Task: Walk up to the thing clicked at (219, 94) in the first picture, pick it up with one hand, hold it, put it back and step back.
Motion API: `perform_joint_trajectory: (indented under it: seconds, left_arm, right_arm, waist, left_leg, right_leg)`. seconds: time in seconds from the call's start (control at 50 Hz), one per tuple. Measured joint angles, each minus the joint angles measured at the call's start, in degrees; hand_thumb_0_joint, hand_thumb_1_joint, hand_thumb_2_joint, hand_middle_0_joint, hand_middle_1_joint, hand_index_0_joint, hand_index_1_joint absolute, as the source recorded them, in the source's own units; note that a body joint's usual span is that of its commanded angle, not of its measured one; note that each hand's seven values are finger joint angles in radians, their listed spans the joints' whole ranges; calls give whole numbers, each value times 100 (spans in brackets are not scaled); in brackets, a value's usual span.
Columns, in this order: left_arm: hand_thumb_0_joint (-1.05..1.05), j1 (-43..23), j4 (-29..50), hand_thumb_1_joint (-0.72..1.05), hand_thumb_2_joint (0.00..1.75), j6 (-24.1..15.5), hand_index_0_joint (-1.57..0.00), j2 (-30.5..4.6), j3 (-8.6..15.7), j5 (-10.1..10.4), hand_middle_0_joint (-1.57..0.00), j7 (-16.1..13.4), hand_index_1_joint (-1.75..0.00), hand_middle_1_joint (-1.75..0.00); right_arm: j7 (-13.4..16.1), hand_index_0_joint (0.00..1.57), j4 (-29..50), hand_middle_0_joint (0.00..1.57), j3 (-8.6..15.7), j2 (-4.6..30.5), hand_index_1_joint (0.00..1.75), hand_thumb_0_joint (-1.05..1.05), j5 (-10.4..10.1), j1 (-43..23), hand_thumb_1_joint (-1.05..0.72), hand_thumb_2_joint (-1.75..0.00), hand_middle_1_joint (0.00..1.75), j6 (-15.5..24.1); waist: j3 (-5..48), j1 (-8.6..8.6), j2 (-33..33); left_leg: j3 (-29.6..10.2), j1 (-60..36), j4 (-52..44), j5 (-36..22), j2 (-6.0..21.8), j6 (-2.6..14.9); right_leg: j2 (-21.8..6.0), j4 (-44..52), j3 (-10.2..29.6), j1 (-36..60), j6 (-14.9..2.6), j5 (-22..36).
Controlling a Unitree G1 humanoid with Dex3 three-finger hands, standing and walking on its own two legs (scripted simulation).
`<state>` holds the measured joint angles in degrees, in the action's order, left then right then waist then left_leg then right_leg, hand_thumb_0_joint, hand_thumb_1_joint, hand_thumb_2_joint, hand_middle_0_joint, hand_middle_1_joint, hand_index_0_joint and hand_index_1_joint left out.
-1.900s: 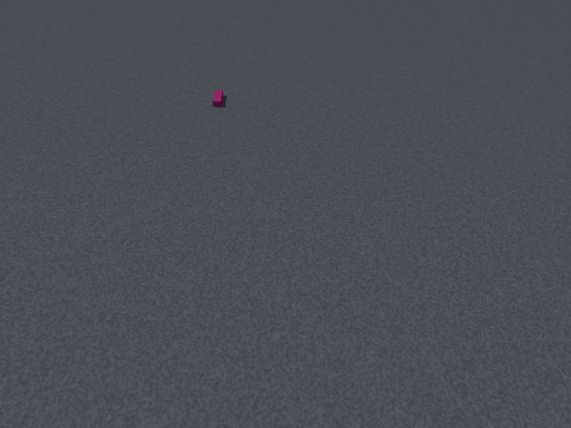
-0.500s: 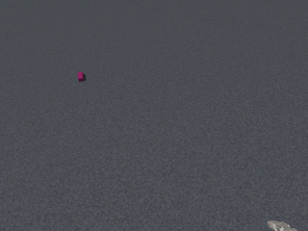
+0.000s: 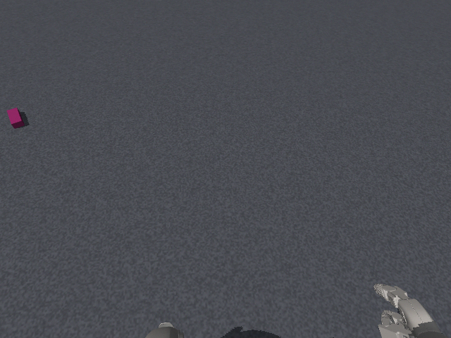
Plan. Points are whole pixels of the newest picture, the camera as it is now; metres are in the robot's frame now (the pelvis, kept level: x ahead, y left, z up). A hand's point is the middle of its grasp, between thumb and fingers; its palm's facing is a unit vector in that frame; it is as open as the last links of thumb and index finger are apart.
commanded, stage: walk up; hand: left
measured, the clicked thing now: (15, 117) +1.43 +1.15 -0.71
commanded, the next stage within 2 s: none
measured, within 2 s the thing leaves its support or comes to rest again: neither
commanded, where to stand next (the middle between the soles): +1.00 +1.34 m, yaw -56 degrees
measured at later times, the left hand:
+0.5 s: hand (25, 199) +0.45 +0.42 -0.08, palm faces -0.19 -0.79 -0.59, open 7.3 cm
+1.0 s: hand (6, 132) +0.68 +0.57 -0.11, palm faces -0.41 -0.70 -0.59, open 7.3 cm
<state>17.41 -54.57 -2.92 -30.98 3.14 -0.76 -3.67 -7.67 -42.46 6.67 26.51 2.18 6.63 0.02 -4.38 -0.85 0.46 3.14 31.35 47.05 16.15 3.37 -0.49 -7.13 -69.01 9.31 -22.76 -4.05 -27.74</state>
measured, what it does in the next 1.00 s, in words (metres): walks ahead, turning right: right foot, then left foot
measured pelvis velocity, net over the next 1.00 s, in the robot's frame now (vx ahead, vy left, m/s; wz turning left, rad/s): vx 0.48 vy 0.32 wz -0.44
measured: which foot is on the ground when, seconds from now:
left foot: down 0.00-0.34, up 0.36-0.64, down 0.66-0.96, up 0.98-1.00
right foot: up 0.00-0.32, down 0.34-0.66, up 0.68-0.94, down 0.96-1.00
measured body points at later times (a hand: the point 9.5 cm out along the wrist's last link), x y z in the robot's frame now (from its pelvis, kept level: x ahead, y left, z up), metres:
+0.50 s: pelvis +0.26 +0.14 +0.01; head +0.28 +0.11 +0.46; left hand +0.45 +0.46 -0.05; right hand +0.27 -0.21 -0.10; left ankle +0.29 +0.27 -0.62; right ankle +0.25 -0.03 -0.70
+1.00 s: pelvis +0.48 +0.32 +0.00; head +0.50 +0.27 +0.45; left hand +0.70 +0.61 -0.07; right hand +0.40 -0.01 -0.12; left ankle +0.51 +0.39 -0.68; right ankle +0.53 +0.20 -0.70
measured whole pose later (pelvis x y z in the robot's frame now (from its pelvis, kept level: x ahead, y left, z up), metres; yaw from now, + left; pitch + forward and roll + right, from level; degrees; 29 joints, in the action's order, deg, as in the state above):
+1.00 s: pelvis +0.48 +0.32 +0.00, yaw -25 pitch +0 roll -1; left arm 17.9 -50.8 -5.1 -25.2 3.5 -1.2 -5.3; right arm -3.8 -41.8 6.1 26.2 4.7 15.7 -4.7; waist -5.2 -4.4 -5.4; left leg 7.0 25.3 57.5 27.1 0.8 1.9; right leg -1.7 -45.3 -8.7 -29.4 -4.1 -15.5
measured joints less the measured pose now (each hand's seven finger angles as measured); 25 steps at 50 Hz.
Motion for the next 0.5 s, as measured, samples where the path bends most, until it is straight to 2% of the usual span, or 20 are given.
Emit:
perform_joint_trajectory:
  seconds: [0.04, 0.08, 0.12, 0.16, 0.22, 0.3, 0.32, 0.34, 0.36, 0.38, 0.4, 0.42, 0.44, 0.46, 0.5]
  left_arm:
    - [1, -239, 71, 91, 90, -58, -21, -34, -5, 94, -21, 37, -30, -30]
    - [1, -334, 137, 91, 90, -90, -21, -24, -12, 134, -21, 127, -30, -30]
    - [1, -370, 168, 91, 90, -57, -21, -1, -11, 131, -21, 213, -30, -30]
    - [0, -429, 195, 91, 90, 18, -21, 49, -4, 122, -21, 277, -30, -30]
    - [0, -530, 271, 91, 90, 104, -21, 139, 22, 119, -21, 341, -30, -30]
    - [0, -626, 427, 91, 90, 124, -21, 179, 65, 137, -21, 376, -30, -30]
    - [0, -629, 501, 91, 90, 90, -21, 148, 79, 143, -21, 366, -30, -30]
    - [0, -618, 596, 90, 90, 34, -21, 91, 111, 136, -21, 334, -30, -30]
    - [0, -632, 685, 90, 90, -21, -21, 97, 161, 121, -21, 256, -30, -30]
    - [0, -633, 790, 90, 90, -43, -21, 95, 172, 114, -21, 165, -30, -30]
    - [0, -630, 864, 90, 90, -50, -21, 93, 151, 131, -21, 65, -30, -30]
    - [0, -622, 887, 90, 90, -55, -21, 116, 124, 168, -21, -29, -30, -30]
    - [0, -580, 886, 90, 90, -65, -21, 163, 89, 198, -21, -110, -30, -30]
    - [0, -509, 864, 90, 90, -87, -21, 221, 51, 196, -21, -164, -30, -30]
    - [0, -344, 746, 90, 90, -132, -21, 344, 1, 128, -21, -178, -30, -30]
  right_arm:
    - [72, 21, -117, 20, -73, -168, 30, 1, 20, 211, -91, -90, 30, -78]
    - [110, 21, -178, 20, -102, -228, 30, 1, 69, 456, -91, -90, 30, -106]
    - [141, 21, -197, 20, -84, -212, 30, 1, 109, 700, -91, -90, 30, -95]
    - [161, 21, -203, 20, -39, -119, 30, 1, 128, 927, -91, -90, 30, -78]
    - [166, 21, -219, 20, 49, 61, 30, 1, 159, 1173, -91, -90, 30, -122]
    - [151, 21, -217, 20, 112, 164, 30, 1, 211, 1369, -91, -90, 30, -211]
    - [160, 21, -206, 20, 112, 144, 30, 1, 213, 1401, -91, -90, 30, -230]
    - [182, 21, -200, 20, 100, 90, 30, 1, 216, 1419, -91, -90, 30, -249]
    - [215, 21, -216, 20, 80, 48, 30, 1, 228, 1357, -91, -90, 30, -277]
    - [239, 21, -198, 20, 45, -5, 30, 1, 233, 1299, -91, -90, 30, -313]
    - [257, 21, -163, 20, -8, -57, 30, 1, 228, 1250, -91, -90, 30, -345]
    - [267, 21, -150, 20, -55, -91, 30, 1, 201, 1177, -91, -90, 30, -362]
    - [270, 21, -126, 20, -94, -99, 30, 1, 209, 1072, -91, -90, 30, -374]
    - [267, 21, -74, 20, -127, -79, 30, 1, 211, 954, -91, -90, 30, -365]
    - [204, 21, 56, 20, -150, -5, 30, 1, 151, 688, -91, -90, 30, -345]
  waist:
    - [-11, -125, 134]
    - [52, -270, 157]
    - [130, -433, 126]
    - [181, -581, 35]
    - [205, -750, -168]
    - [231, -846, -416]
    - [226, -827, -455]
    - [213, -765, -450]
    - [115, -665, -549]
    - [42, -602, -630]
    - [16, -550, -666]
    - [11, -469, -692]
    - [12, -383, -720]
    - [15, -317, -751]
    - [22, -221, -807]
  left_leg:
    - [228, -373, -434, -33, -60, 123]
    - [454, -783, -878, -46, -124, 255]
    - [670, -1188, -1247, -2, -221, 354]
    - [846, -1547, -1533, 85, -340, 440]
    - [1053, -2004, -1821, 290, -508, 561]
    - [1257, -2413, -1787, 796, -617, 618]
    - [1296, -2410, -1521, 1015, -577, 544]
    - [1306, -2287, -979, 1218, -506, 382]
    - [1067, -2033, -187, 1290, -383, 136]
    - [627, -1642, 736, 1409, -368, -146]
    - [204, -1187, 1676, 1463, -403, -353]
    - [-97, -764, 2442, 1434, -378, -486]
    - [-324, -403, 2895, 1254, -293, -525]
    - [-527, -101, 3040, 1035, -174, -488]
    - [-830, 338, 2763, 753, 146, -353]
  right_leg:
    - [133, -368, -510, -629, -13, 525]
    - [161, -94, -1036, -999, 94, 742]
    - [174, 372, -1388, -1187, 188, 804]
    - [155, 926, -1595, -1264, 223, 871]
    - [95, 1619, -1699, -1261, 252, 1096]
    - [83, 2507, -1817, -878, 183, 1426]
    - [135, 2877, -1895, -636, 136, 1485]
    - [201, 3226, -1935, -376, 91, 1603]
    - [322, 3144, -1942, -311, 130, 1569]
    - [388, 2954, -1973, -297, 166, 1413]
    - [397, 2806, -2002, -271, 157, 1252]
    - [404, 2750, -1994, -208, 105, 1135]
    - [404, 2763, -1946, -117, 106, 1072]
    - [383, 2800, -1879, -17, 171, 1037]
    - [302, 2875, -1709, 183, 336, 971]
